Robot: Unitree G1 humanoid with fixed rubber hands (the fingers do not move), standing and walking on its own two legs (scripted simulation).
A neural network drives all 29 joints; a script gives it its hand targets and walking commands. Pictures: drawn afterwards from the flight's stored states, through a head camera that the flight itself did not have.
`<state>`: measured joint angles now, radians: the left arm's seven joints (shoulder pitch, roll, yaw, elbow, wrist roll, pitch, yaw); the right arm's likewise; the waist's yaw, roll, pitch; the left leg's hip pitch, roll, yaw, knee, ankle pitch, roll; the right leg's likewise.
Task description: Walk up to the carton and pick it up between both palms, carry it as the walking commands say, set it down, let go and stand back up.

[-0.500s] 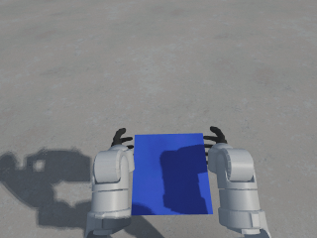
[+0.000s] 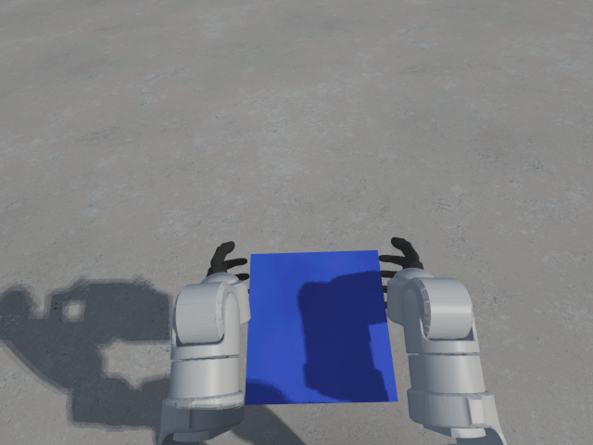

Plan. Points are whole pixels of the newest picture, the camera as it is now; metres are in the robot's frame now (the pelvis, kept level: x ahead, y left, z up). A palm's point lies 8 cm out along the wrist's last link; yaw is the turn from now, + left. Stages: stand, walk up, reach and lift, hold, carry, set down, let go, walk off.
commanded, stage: carry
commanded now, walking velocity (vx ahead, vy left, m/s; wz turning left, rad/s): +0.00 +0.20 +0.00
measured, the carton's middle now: (315, 336) +0.30 +0.00 -0.02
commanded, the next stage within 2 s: none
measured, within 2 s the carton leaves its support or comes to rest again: neither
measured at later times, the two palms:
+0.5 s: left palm (223, 294) +0.30 +0.12 +0.09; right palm (414, 289) +0.30 -0.12 +0.09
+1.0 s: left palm (224, 294) +0.30 +0.12 +0.09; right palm (416, 288) +0.30 -0.12 +0.09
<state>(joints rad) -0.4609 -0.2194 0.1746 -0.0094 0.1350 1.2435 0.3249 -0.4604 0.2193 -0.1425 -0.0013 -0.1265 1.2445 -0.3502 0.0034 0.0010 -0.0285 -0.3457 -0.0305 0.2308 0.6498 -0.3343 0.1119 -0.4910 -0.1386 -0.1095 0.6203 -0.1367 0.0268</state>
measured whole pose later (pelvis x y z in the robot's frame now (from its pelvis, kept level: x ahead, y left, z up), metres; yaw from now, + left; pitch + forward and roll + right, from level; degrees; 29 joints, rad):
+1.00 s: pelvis +0.00 -0.01 +0.00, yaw -1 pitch +1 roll +1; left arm -0.44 -0.21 0.17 -0.01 0.12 1.24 0.33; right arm -0.45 0.22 -0.13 0.01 -0.12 1.24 -0.35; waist 0.02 -0.01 -0.05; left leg -0.33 0.00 0.26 0.61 -0.31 0.10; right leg -0.48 -0.13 -0.11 0.57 -0.11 0.02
